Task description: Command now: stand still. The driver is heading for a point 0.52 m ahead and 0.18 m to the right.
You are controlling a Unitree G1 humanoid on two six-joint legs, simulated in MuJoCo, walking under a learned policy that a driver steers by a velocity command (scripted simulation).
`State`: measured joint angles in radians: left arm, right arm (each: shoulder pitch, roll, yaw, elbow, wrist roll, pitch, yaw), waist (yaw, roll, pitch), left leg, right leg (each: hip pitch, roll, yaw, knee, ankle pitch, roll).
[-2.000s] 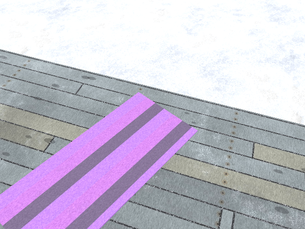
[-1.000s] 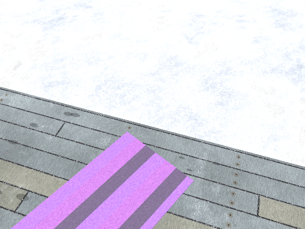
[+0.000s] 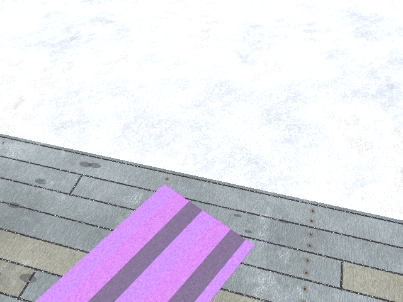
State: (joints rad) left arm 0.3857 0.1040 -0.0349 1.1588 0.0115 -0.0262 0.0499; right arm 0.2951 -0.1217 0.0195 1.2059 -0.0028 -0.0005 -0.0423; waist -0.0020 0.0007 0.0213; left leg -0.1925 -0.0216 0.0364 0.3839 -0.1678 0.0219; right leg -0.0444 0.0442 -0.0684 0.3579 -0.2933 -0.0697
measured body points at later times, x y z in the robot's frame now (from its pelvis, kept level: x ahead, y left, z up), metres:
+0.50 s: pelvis +0.03 -0.01 +0.00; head +0.02 -0.01 +0.45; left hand -0.08 +0.20 -0.16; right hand +0.00 -0.22 -0.17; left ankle +0.02 +0.10 -0.72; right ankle -0.06 -0.07 -0.74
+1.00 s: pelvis +0.24 +0.06 +0.00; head +0.26 +0.07 +0.45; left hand +0.32 +0.29 -0.15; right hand +0.20 -0.17 -0.15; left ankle +0.23 +0.13 -0.74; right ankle +0.25 -0.07 -0.65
